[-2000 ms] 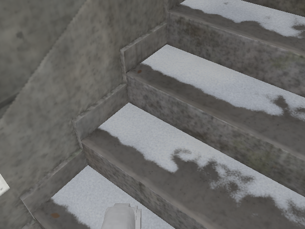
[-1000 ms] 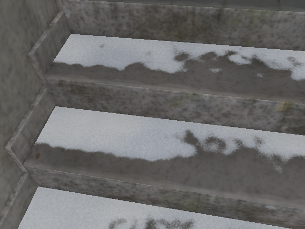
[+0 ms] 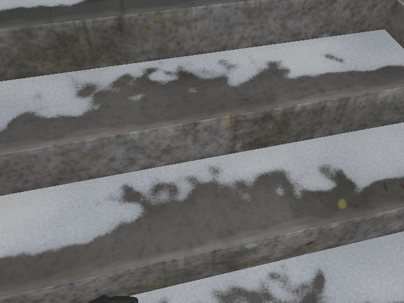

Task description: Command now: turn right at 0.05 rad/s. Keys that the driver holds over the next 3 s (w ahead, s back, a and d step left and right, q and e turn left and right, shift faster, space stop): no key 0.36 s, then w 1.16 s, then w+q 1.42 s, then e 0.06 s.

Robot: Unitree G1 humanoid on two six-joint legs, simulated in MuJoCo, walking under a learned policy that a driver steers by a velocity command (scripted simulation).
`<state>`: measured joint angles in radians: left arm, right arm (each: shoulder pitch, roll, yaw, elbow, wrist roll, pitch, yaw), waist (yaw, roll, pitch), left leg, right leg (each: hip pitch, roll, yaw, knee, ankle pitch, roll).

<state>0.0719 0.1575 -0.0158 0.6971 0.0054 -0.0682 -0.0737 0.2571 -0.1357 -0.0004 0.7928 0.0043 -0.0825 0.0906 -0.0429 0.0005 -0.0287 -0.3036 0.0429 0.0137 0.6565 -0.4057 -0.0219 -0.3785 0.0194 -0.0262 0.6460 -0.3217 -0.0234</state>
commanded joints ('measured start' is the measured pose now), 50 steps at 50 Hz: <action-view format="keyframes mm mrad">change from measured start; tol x32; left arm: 1 -32 97 42 -69 -8 -17 5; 50 466 279 68 321 -78 -45 114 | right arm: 1 -6 -110 -27 -64 0 -13 0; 25 106 -197 -83 -11 -45 -6 -58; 46 -543 -57 58 -303 -20 112 5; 50 17 -29 39 -104 19 53 -132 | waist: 1 21 9 -88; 41 25 -106 165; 50 -138 -146 -213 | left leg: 1 -10 40 -34 -95 338 41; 29 -52 216 -221 -393 -51 270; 35 -784 -5 4 1214 -77 76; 40 -1194 -39 -162 1712 -89 334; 50 -126 -151 204 434 -122 177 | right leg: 1 112 -62 58 -67 311 -49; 26 -204 -15 -24 84 -56 -123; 30 330 -5 -51 -137 80 -137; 33 753 -416 565 -383 505 -337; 43 33 -223 101 -559 -77 -216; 46 -325 -227 56 -778 603 -295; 48 192 -201 -87 -429 1608 -185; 50 352 -249 -39 -32 1819 -137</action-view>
